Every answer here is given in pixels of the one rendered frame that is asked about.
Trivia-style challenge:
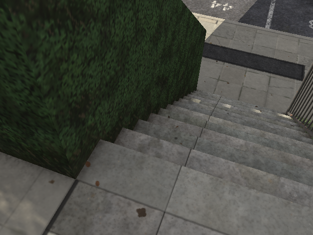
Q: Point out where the stairs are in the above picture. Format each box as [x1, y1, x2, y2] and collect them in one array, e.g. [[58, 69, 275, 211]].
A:
[[114, 89, 313, 209]]

